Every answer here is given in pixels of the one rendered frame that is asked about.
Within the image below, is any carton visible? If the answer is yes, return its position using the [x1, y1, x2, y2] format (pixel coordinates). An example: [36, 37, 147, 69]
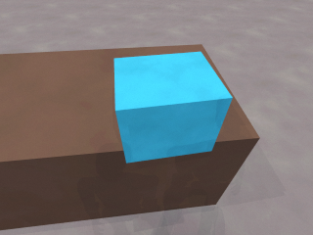
[113, 51, 233, 164]

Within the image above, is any pedestal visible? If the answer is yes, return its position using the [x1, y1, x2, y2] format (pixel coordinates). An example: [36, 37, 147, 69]
[0, 44, 260, 231]

